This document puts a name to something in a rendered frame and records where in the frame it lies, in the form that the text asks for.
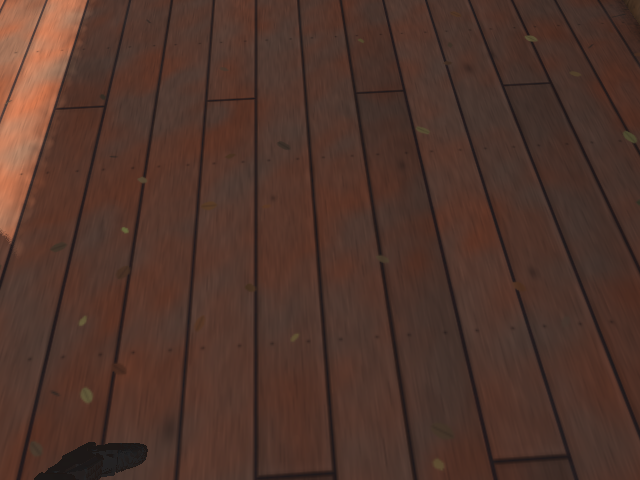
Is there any robot left hand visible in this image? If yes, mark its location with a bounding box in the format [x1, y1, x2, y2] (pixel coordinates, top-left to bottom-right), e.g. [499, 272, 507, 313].
[34, 442, 148, 480]

